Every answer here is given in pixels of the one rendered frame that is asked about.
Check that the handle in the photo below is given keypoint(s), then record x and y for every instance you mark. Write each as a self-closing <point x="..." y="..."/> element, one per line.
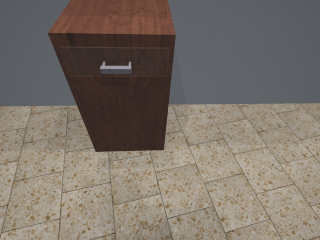
<point x="106" y="69"/>

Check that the cabinet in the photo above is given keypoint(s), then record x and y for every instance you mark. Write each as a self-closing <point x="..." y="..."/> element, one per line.
<point x="120" y="112"/>

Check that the drawer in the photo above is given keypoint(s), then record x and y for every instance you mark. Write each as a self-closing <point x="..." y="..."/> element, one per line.
<point x="87" y="60"/>

